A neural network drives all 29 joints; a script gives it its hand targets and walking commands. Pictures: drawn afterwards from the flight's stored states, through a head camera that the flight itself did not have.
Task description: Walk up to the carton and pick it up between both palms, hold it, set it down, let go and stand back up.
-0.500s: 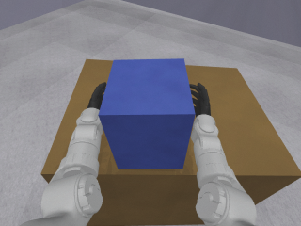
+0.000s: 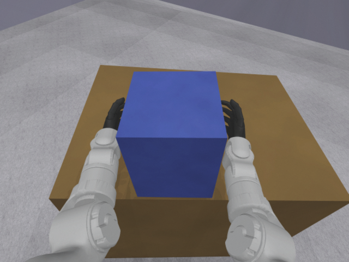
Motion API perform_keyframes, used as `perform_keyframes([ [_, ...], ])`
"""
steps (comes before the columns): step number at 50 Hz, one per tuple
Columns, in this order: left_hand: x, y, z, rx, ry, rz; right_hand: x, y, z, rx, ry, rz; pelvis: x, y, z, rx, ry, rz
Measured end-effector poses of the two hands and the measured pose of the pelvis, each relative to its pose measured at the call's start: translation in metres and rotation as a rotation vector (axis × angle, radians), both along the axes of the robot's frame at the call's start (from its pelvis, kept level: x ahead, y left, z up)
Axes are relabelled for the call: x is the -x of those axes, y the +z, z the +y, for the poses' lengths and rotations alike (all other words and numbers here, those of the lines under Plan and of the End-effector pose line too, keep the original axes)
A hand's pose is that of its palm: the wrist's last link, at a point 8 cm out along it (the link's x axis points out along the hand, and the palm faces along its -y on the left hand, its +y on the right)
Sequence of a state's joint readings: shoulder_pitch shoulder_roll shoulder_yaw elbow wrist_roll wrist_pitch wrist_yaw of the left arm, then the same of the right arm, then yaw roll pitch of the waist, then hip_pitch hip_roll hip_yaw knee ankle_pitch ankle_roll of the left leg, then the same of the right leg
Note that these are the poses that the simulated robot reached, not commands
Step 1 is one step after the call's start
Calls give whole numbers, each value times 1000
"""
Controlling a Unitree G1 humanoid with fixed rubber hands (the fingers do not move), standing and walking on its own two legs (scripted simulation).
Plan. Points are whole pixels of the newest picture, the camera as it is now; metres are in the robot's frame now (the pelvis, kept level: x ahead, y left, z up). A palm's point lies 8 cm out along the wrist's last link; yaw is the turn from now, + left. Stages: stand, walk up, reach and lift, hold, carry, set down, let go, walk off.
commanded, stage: set down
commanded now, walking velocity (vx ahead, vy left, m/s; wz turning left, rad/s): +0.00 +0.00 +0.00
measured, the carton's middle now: (174, 137) +0.42 +0.03 +0.06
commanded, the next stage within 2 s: none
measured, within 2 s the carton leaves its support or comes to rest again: rests again in 0.32 s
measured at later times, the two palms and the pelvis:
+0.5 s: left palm (115, 129) +0.41 +0.17 +0.08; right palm (237, 137) +0.41 -0.12 +0.10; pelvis +0.00 +0.00 +0.00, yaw +0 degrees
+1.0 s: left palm (118, 130) +0.41 +0.16 +0.08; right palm (238, 143) +0.40 -0.13 +0.09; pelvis +0.00 +0.00 +0.00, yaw -1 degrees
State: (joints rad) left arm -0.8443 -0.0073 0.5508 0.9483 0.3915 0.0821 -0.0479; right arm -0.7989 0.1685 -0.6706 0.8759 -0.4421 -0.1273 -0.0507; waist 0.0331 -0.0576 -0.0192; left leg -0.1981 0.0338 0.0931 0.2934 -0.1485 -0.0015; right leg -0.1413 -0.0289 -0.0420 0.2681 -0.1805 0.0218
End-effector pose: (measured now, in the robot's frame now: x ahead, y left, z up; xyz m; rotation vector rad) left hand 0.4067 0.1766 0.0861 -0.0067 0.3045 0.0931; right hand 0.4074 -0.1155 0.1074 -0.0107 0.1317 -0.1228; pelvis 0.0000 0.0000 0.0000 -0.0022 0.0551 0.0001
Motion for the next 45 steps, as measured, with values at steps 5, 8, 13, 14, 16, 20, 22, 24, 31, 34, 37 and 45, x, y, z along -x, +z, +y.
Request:
perform_keyframes([
  [5,-1,0,0,1,-4,0,1,0,-1,4,-3,2,1,0,0,-1,-1,-6],
  [8,-1,0,-1,0,-4,0,1,-1,-1,3,-4,2,1,0,1,-1,-3,-5],
  [13,-1,-1,-2,0,-3,-1,1,-2,-3,7,-3,3,0,0,1,-1,-5,-5],
  [14,-1,-1,-2,0,-4,-1,1,-2,-3,8,-4,3,0,0,0,-1,-5,-5],
  [16,-1,-1,-3,-1,-4,-3,1,-3,-4,10,-5,4,0,0,0,-1,-4,-5],
  [20,-2,-2,-5,2,-4,-8,2,-4,-5,9,-7,5,0,0,0,-2,-5,-7],
  [22,-2,-2,-5,4,-5,-10,2,-5,-6,10,-10,7,0,0,0,-2,-6,-9],
  [24,-2,-3,-6,6,-6,-13,2,-6,-7,13,-12,9,0,0,-1,-3,-7,-10],
  [31,-3,-5,-8,12,-9,-28,3,-8,-8,26,-13,9,0,0,-1,-3,-9,-9],
  [34,-3,-5,-8,12,-10,-31,3,-9,-9,26,-15,9,0,0,-1,-3,-11,-9],
  [37,-4,-5,-9,12,-13,-35,4,-10,-9,27,-19,10,0,0,-1,-3,-12,-8],
  [45,-5,-6,-11,13,-26,-42,9,-17,-12,32,-37,11,1,0,1,-3,-17,-5],
])
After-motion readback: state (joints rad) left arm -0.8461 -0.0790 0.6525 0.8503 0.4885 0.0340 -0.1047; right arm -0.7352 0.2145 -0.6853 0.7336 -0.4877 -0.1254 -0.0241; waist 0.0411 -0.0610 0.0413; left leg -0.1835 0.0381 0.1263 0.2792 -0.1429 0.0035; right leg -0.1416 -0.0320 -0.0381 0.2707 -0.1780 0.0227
